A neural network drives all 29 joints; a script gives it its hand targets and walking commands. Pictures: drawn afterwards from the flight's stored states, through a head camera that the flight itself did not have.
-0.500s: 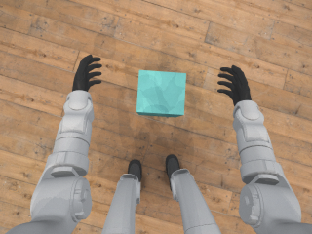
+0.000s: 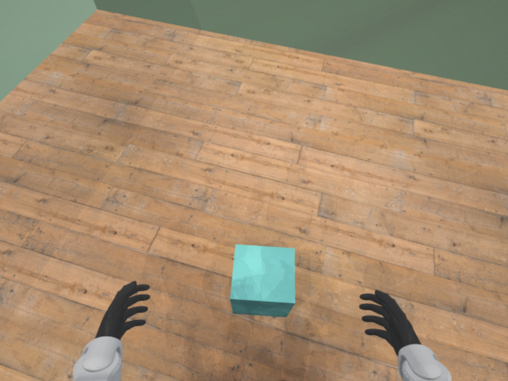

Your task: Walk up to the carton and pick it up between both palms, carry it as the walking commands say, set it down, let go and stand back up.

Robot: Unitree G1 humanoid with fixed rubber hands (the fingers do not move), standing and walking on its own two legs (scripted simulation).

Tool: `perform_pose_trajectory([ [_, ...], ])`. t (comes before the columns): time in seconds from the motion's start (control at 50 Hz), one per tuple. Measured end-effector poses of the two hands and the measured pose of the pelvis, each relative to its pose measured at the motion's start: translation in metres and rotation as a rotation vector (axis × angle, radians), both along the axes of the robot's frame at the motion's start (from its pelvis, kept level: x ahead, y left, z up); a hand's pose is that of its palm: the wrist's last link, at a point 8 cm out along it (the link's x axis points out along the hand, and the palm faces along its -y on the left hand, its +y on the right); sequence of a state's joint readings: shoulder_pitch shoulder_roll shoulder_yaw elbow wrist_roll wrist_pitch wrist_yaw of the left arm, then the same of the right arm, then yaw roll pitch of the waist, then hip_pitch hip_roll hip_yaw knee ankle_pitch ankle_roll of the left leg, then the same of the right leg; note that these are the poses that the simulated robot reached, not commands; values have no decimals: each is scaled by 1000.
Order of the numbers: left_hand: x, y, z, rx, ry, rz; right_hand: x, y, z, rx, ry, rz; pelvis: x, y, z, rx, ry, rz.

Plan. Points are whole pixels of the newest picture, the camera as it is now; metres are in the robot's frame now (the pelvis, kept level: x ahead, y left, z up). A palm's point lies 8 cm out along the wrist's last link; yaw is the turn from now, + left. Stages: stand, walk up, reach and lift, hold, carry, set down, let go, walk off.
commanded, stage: let go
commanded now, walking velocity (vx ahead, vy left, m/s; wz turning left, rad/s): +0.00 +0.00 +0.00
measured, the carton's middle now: (262, 282) +0.42 -0.05 -0.65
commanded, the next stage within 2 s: stand in 0.52 s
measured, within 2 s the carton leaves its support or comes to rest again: neither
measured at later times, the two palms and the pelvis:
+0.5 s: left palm (94, 359) +0.17 +0.24 -0.06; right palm (402, 342) +0.17 -0.22 -0.06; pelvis +0.01 +0.01 +0.00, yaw -1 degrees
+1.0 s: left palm (108, 364) +0.17 +0.24 -0.11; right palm out of the picture +0.09 -0.29 -0.12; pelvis +0.05 -0.01 -0.02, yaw -7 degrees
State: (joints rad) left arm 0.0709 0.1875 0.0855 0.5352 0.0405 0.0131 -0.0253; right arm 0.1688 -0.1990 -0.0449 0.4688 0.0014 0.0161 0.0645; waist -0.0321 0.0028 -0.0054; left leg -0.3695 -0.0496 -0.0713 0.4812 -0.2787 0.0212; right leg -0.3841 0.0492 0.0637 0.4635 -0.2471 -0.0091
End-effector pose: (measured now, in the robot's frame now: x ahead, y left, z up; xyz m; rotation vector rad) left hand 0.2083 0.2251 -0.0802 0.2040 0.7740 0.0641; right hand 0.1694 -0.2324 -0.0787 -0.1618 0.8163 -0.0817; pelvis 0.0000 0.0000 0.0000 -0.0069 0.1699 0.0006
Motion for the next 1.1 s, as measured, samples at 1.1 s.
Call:
perform_pose_trajectory([
  [1.1, -39, 4, -37, 142, 241, -72, -87, -65, -45, -142, 226, -198, 50, -17, -19, 9, -88, -142],
])
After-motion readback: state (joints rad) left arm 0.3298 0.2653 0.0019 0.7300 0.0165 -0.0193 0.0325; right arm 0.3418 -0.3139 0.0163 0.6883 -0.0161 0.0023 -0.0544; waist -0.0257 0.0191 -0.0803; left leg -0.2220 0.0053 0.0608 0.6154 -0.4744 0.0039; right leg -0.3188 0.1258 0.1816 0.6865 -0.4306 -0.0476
